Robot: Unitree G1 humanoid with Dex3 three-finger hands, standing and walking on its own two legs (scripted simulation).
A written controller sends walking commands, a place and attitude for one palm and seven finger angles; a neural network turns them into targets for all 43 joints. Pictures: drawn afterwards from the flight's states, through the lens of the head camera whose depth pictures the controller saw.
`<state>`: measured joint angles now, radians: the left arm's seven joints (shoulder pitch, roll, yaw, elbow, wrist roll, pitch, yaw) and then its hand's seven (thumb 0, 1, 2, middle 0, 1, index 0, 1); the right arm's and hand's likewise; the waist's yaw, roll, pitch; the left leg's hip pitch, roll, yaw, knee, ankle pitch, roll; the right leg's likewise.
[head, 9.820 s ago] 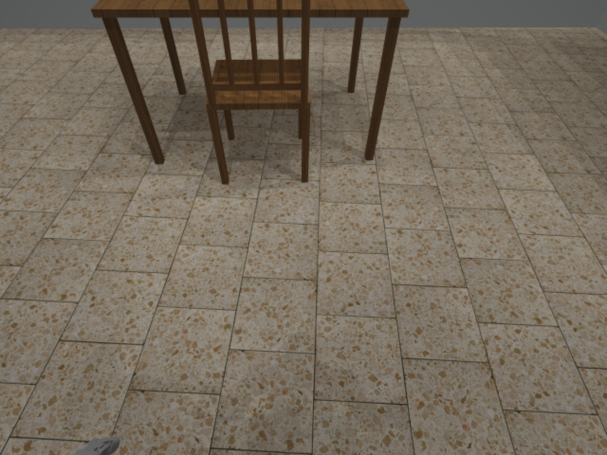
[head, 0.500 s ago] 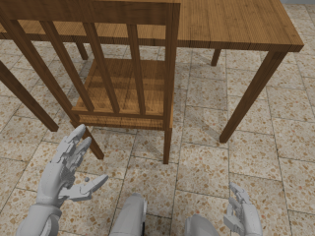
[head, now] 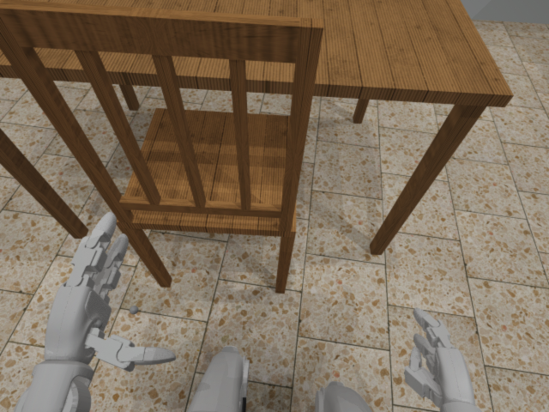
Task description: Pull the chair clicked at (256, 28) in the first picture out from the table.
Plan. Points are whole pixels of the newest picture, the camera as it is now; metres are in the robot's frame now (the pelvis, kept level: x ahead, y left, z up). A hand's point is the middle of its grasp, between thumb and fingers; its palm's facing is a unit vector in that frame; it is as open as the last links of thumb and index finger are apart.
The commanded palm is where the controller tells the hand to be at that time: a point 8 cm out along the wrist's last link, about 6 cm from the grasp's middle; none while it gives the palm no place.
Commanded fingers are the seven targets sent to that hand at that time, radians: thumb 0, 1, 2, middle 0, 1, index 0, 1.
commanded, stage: raise the hand toward the chair's back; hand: left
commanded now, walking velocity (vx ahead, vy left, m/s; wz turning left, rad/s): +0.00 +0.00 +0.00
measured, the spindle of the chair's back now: (185, 146) +0.52 +0.21 +0.03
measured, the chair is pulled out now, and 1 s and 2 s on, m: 0.00 0.00 0.00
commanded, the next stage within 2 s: aim the fingers beside a spindle in 0.88 s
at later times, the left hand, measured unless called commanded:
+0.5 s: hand (124, 283) +0.26 +0.21 +0.07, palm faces +0.06 -1.00 -0.06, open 16.9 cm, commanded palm +0.23 +0.26 +0.07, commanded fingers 0.00 -0.50 0.30 -0.06 -0.08 -0.06 -0.08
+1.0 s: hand (131, 290) +0.25 +0.20 +0.07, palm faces +0.06 -1.00 -0.08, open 16.9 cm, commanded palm +0.23 +0.25 +0.07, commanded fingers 0.00 -0.50 0.30 -0.06 -0.08 -0.06 -0.08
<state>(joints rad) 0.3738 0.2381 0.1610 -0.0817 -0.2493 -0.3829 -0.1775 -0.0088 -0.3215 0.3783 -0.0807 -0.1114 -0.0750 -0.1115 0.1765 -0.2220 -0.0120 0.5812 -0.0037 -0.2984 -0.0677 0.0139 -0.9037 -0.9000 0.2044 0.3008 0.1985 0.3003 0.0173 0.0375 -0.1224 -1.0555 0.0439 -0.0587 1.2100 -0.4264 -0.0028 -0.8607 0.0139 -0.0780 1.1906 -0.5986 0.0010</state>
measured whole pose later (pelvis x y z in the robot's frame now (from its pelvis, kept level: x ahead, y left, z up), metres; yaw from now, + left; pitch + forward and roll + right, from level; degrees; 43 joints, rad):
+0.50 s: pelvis +0.01 +0.00 +0.01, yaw +0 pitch +15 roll -4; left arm 0.28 0.27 0.23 0.00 -0.29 -0.33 -0.25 -0.02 -0.50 0.30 -0.06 -0.08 -0.06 -0.08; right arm 0.22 -0.24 0.01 0.61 0.00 -0.29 -0.07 0.01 -0.90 -0.90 0.21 0.30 0.20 0.30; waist 0.01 0.04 -0.12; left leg -1.00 0.05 -0.06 1.16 -0.43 0.00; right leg -0.81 0.02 -0.07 1.14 -0.59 0.00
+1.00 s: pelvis +0.00 -0.01 +0.01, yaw +0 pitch +14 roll -3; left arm 0.28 0.26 0.22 0.02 -0.28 -0.35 -0.24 -0.02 -0.50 0.30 -0.06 -0.08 -0.06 -0.08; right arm 0.20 -0.23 0.02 0.60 0.00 -0.30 -0.07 0.01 -0.90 -0.90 0.21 0.30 0.20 0.30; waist 0.02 0.05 -0.12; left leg -1.00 0.05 -0.06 1.16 -0.42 -0.01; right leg -0.82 0.02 -0.07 1.15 -0.59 -0.01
